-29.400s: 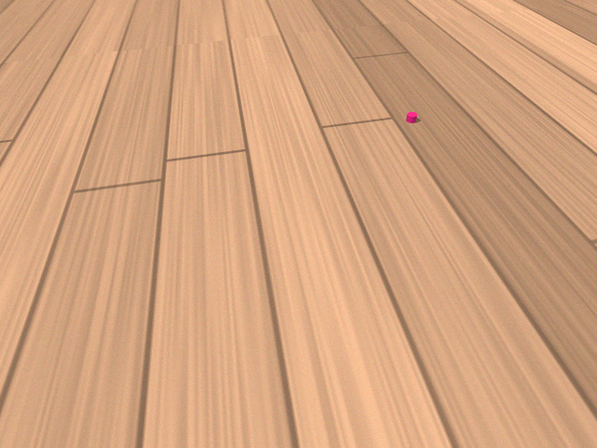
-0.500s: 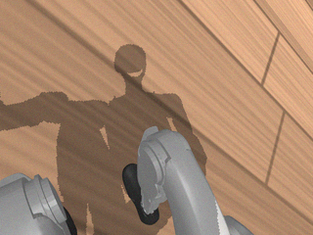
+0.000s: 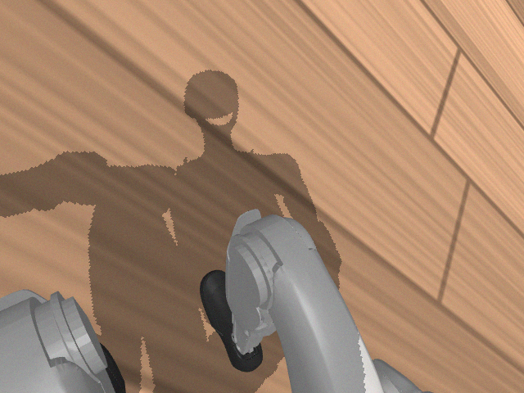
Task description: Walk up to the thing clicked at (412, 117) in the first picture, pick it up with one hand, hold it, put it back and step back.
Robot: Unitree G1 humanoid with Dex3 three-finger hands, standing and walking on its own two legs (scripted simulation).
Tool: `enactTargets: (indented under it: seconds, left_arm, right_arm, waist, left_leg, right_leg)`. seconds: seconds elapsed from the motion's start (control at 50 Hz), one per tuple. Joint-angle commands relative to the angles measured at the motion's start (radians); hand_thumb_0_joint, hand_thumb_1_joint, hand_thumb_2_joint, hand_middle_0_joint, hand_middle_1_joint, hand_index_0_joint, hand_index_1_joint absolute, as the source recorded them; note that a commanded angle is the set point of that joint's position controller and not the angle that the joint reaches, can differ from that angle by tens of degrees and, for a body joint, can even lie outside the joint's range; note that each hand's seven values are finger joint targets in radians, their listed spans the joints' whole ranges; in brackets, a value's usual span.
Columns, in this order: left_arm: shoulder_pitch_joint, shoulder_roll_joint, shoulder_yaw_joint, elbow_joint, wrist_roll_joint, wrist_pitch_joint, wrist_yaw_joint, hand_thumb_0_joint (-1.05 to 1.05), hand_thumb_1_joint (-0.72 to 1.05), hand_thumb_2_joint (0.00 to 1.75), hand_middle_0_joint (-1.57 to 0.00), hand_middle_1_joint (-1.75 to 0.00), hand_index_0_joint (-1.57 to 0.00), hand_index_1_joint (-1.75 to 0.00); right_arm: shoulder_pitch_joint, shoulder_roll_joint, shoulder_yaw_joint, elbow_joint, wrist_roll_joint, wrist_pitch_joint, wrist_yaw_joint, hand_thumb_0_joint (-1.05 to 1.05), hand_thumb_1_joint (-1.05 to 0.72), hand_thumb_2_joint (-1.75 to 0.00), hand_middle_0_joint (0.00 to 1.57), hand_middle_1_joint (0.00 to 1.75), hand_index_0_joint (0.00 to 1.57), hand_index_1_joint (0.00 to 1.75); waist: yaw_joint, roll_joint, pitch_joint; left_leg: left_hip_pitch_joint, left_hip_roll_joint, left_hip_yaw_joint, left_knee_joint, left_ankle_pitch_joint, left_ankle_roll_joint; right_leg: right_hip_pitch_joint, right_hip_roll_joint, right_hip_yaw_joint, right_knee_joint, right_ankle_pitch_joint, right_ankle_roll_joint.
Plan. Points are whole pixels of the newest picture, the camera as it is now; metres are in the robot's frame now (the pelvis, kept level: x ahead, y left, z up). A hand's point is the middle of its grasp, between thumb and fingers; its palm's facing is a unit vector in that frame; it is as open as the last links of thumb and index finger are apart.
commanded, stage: open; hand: left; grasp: from above
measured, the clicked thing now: out of the picture +0.46 +0.32 -0.28
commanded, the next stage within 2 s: withdraw in 0.62 s
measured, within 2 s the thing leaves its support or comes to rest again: neither
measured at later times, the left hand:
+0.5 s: hand out of the picture +0.44 +0.33 -0.25, palm faces -0.44 -0.15 -0.88, open 13.1 cm
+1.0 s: hand out of the picture +0.47 +0.35 -0.20, palm faces -0.29 -0.11 -0.95, open 13.9 cm
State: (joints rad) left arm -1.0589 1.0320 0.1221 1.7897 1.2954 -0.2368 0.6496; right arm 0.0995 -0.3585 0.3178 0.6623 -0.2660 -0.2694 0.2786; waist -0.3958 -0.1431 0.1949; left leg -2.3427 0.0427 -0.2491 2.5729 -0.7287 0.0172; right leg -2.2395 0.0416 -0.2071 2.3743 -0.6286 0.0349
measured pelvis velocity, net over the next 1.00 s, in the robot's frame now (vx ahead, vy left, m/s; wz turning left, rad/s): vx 0.00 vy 0.00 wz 0.01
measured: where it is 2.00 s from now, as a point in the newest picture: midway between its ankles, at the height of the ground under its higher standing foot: (181, 375)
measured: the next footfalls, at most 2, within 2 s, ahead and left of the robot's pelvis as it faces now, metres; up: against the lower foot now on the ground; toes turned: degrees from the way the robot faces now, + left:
none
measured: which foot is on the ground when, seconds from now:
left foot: down 0.00-1.00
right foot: down 0.00-1.00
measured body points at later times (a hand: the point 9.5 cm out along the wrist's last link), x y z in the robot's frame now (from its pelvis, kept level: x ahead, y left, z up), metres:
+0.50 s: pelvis +0.00 +0.00 +0.00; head +0.28 +0.13 +0.33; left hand +0.46 +0.34 -0.20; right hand +0.06 -0.25 -0.05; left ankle +0.06 +0.12 -0.27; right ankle +0.12 -0.11 -0.27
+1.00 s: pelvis +0.00 +0.00 +0.01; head +0.27 +0.13 +0.35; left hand +0.48 +0.35 -0.15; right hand +0.06 -0.25 -0.05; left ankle +0.06 +0.12 -0.27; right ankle +0.12 -0.11 -0.27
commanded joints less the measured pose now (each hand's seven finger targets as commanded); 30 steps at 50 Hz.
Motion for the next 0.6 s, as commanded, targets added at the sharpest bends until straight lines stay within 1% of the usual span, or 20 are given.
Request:
enactTargets:
  seconds: [0.0, 0.08, 0.14, 0.18, 0.2, 0.24, 0.26, 0.28, 0.32, 0.34, 0.36, 0.38, 0.4, 0.42, 0.44, 0.46, 0.5, 0.52, 0.54, 0.58]
  left_arm:
    - [-0.251, 0.228, 0.006, -0.106, -0.009, -0.009, 0.047, 0.0, -0.17, 0.69, -0.37, -0.72, -0.38, -0.71]
    - [-0.235, 0.21, -0.011, -0.101, -0.003, 0.003, 0.048, 0.0, -0.24, 0.75, -0.3, -0.79, -0.31, -0.78]
    - [-0.25, 0.216, -0.011, -0.121, -0.001, 0.011, 0.043, 0.0, -0.27, 0.78, -0.28, -0.83, -0.29, -0.82]
    - [-0.262, 0.229, 0.006, -0.144, 0.002, 0.013, 0.044, 0.0, -0.28, 0.79, -0.26, -0.85, -0.27, -0.83]
    - [-0.255, 0.231, 0.007, -0.139, 0.002, 0.018, 0.045, 0.0, -0.29, 0.79, -0.26, -0.85, -0.27, -0.84]
    - [-0.235, 0.201, -0.008, -0.108, -0.004, 0.027, 0.038, 0.0, -0.31, 0.8, -0.23, -0.87, -0.24, -0.85]
    - [-0.239, 0.217, 0.005, -0.121, -0.006, 0.028, 0.039, 0.0, -0.33, 0.82, -0.22, -0.88, -0.23, -0.87]
    - [-0.257, 0.232, 0.016, -0.136, -0.007, 0.028, 0.039, 0.0, -0.33, 0.81, -0.2, -0.89, -0.22, -0.88]
    - [-0.247, 0.229, 0.021, -0.133, -0.011, 0.034, 0.032, 0.0, -0.36, 0.84, -0.19, -0.91, -0.2, -0.9]
    - [-0.231, 0.212, 0.004, -0.108, -0.008, 0.038, 0.027, 0.0, -0.37, 0.85, -0.18, -0.92, -0.19, -0.91]
    - [-0.229, 0.229, 0.015, -0.113, -0.018, 0.036, 0.026, 0.0, -0.37, 0.85, -0.18, -0.92, -0.19, -0.91]
    - [-0.207, 0.233, 0.025, -0.119, -0.018, 0.037, 0.026, 0.0, -0.38, 0.86, -0.16, -0.94, -0.17, -0.92]
    - [-0.222, 0.221, 0.016, -0.131, -0.021, 0.035, 0.02, 0.0, -0.38, 0.86, -0.16, -0.95, -0.17, -0.93]
    - [-0.218, 0.219, 0.015, -0.105, -0.031, 0.035, 0.016, 0.0, -0.38, 0.88, -0.15, -0.96, -0.17, -0.95]
    - [-0.21, 0.215, 0.008, -0.124, -0.032, 0.033, 0.01, 0.0, -0.4, 0.89, -0.14, -0.97, -0.16, -0.96]
    - [-0.234, 0.22, 0.013, -0.12, -0.041, 0.029, 0.006, 0.0, -0.4, 0.88, -0.13, -0.98, -0.15, -0.96]
    - [-0.241, 0.219, 0.013, -0.151, -0.05, 0.018, -0.006, 0.0, -0.42, 0.91, -0.12, -1.0, -0.13, -0.98]
    - [-0.233, 0.224, 0.014, -0.141, -0.051, 0.014, -0.007, 0.0, -0.42, 0.91, -0.12, -1.0, -0.13, -0.98]
    - [-0.235, 0.231, 0.01, -0.15, -0.051, 0.006, -0.007, 0.0, -0.42, 0.92, -0.12, -1.0, -0.14, -0.99]
    - [-0.23, 0.213, -0.012, -0.145, -0.04, -0.002, -0.011, 0.0, -0.43, 0.92, -0.11, -1.02, -0.12, -1.0]
  right_arm:
    - [0.192, -0.333, -0.105, 0.025, 0.001, 0.0, -0.012, 0.0, -0.89, -0.9, 0.2, 0.3, 0.2, 0.3]
    - [0.19, -0.331, -0.099, 0.019, -0.004, 0.001, -0.012, 0.0, -0.89, -0.9, 0.2, 0.3, 0.2, 0.3]
    - [0.179, -0.344, -0.107, 0.018, -0.004, -0.011, -0.006, 0.0, -0.89, -0.9, 0.2, 0.3, 0.2, 0.3]
    - [0.185, -0.335, -0.1, 0.017, -0.003, -0.011, 0.002, 0.0, -0.89, -0.9, 0.2, 0.3, 0.2, 0.3]
    - [0.183, -0.336, -0.1, 0.016, -0.002, -0.01, 0.004, 0.0, -0.89, -0.9, 0.2, 0.3, 0.2, 0.3]
    - [0.174, -0.337, -0.103, 0.016, -0.002, -0.019, 0.01, 0.0, -0.89, -0.9, 0.2, 0.3, 0.2, 0.3]
    - [0.18, -0.339, -0.103, 0.015, -0.003, -0.016, 0.011, 0.0, -0.89, -0.9, 0.2, 0.3, 0.2, 0.3]
    - [0.175, -0.338, -0.103, 0.017, 0.004, -0.017, 0.009, 0.0, -0.89, -0.9, 0.2, 0.3, 0.2, 0.3]
    - [0.188, -0.343, -0.107, 0.02, 0.001, -0.016, 0.014, 0.0, -0.89, -0.9, 0.2, 0.3, 0.2, 0.3]
    - [0.18, -0.349, -0.112, 0.014, -0.001, -0.02, 0.014, 0.0, -0.89, -0.9, 0.2, 0.3, 0.2, 0.3]
    - [0.184, -0.341, -0.099, 0.011, 0.001, -0.019, 0.013, 0.0, -0.89, -0.9, 0.2, 0.3, 0.2, 0.3]
    - [0.196, -0.342, -0.104, 0.012, 0.005, -0.012, 0.01, 0.0, -0.89, -0.9, 0.2, 0.3, 0.2, 0.3]
    - [0.206, -0.348, -0.116, 0.013, 0.004, -0.013, 0.009, 0.0, -0.89, -0.9, 0.2, 0.3, 0.2, 0.3]
    - [0.202, -0.339, -0.105, 0.013, 0.002, -0.013, 0.007, 0.0, -0.89, -0.9, 0.2, 0.3, 0.2, 0.3]
    - [0.205, -0.348, -0.118, 0.009, 0.004, -0.012, 0.005, 0.0, -0.89, -0.9, 0.2, 0.3, 0.2, 0.3]
    - [0.208, -0.325, -0.098, 0.011, 0.006, -0.012, 0.007, 0.0, -0.89, -0.9, 0.2, 0.3, 0.2, 0.3]
    - [0.211, -0.332, -0.099, 0.01, 0.011, -0.011, 0.005, 0.0, -0.89, -0.9, 0.2, 0.3, 0.2, 0.3]
    - [0.218, -0.337, -0.101, 0.013, 0.009, -0.009, 0.0, 0.0, -0.89, -0.9, 0.2, 0.3, 0.2, 0.3]
    - [0.212, -0.336, -0.099, 0.011, 0.012, -0.006, -0.004, 0.0, -0.89, -0.9, 0.2, 0.3, 0.2, 0.3]
    - [0.214, -0.333, -0.096, 0.01, 0.011, -0.006, -0.003, 0.0, -0.89, -0.9, 0.2, 0.3, 0.2, 0.3]
  waist:
    - [-0.056, 0.521, -0.624]
    - [-0.062, 0.521, -0.629]
    - [-0.057, 0.568, -0.629]
    - [-0.053, 0.594, -0.654]
    - [-0.054, 0.599, -0.652]
    - [-0.061, 0.586, -0.601]
    - [-0.062, 0.582, -0.61]
    - [-0.05, 0.581, -0.617]
    - [-0.053, 0.592, -0.629]
    - [-0.06, 0.578, -0.607]
    - [-0.059, 0.544, -0.605]
    - [-0.051, 0.539, -0.634]
    - [-0.056, 0.557, -0.637]
    - [-0.057, 0.529, -0.63]
    - [-0.054, 0.535, -0.638]
    - [-0.063, 0.505, -0.631]
    - [-0.061, 0.504, -0.636]
    - [-0.065, 0.509, -0.645]
    - [-0.059, 0.515, -0.658]
    - [-0.066, 0.527, -0.647]
  left_leg:
    - [0.44, 0.013, 0.074, -0.281, 0.187, -0.007]
    - [0.452, 0.014, 0.073, -0.278, 0.203, -0.01]
    - [0.51, 0.02, 0.056, -0.284, 0.225, -0.023]
    - [0.536, 0.022, 0.048, -0.289, 0.26, -0.028]
    - [0.533, 0.021, 0.05, -0.286, 0.27, -0.027]
    - [0.515, 0.019, 0.055, -0.288, 0.241, -0.029]
    - [0.501, 0.019, 0.063, -0.289, 0.246, -0.024]
    - [0.502, 0.017, 0.058, -0.288, 0.243, -0.025]
    - [0.513, 0.017, 0.062, -0.285, 0.265, -0.025]
    - [0.49, 0.014, 0.069, -0.277, 0.246, -0.021]
    - [0.459, 0.015, 0.071, -0.277, 0.234, -0.015]
    - [0.47, 0.013, 0.074, -0.283, 0.258, -0.014]
    - [0.471, 0.011, 0.081, -0.272, 0.262, -0.012]
    - [0.46, 0.013, 0.078, -0.277, 0.239, -0.011]
    - [0.46, 0.012, 0.085, -0.274, 0.241, -0.007]
    - [0.446, 0.012, 0.08, -0.264, 0.231, -0.005]
    - [0.455, 0.012, 0.072, -0.263, 0.236, -0.005]
    - [0.466, 0.013, 0.074, -0.265, 0.24, -0.004]
    - [0.477, 0.016, 0.07, -0.27, 0.246, -0.007]
    - [0.486, 0.014, 0.071, -0.266, 0.253, -0.009]
  right_leg:
    - [0.362, 0.052, -0.074, -0.202, 0.203, -0.05]
    - [0.374, 0.054, -0.078, -0.202, 0.225, -0.048]
    - [0.332, 0.046, -0.085, -0.174, 0.238, -0.049]
    - [0.339, 0.046, -0.09, -0.166, 0.261, -0.05]
    - [0.343, 0.046, -0.088, -0.162, 0.27, -0.051]
    - [0.325, 0.043, -0.087, -0.162, 0.246, -0.049]
    - [0.348, 0.05, -0.085, -0.177, 0.253, -0.05]
    - [0.33, 0.044, -0.084, -0.175, 0.245, -0.05]
    - [0.343, 0.043, -0.083, -0.172, 0.262, -0.051]
    - [0.339, 0.043, -0.078, -0.176, 0.253, -0.05]
    - [0.364, 0.048, -0.078, -0.192, 0.247, -0.047]
    - [0.389, 0.05, -0.075, -0.198, 0.266, -0.049]
    - [0.382, 0.049, -0.072, -0.194, 0.269, -0.049]
    - [0.391, 0.05, -0.073, -0.199, 0.253, -0.049]
    - [0.397, 0.054, -0.07, -0.209, 0.255, -0.048]
    - [0.395, 0.046, -0.072, -0.206, 0.246, -0.045]
    - [0.381, 0.045, -0.075, -0.203, 0.243, -0.046]
    - [0.393, 0.046, -0.077, -0.207, 0.245, -0.045]
    - [0.402, 0.05, -0.075, -0.207, 0.25, -0.046]
    - [0.404, 0.047, -0.076, -0.198, 0.259, -0.046]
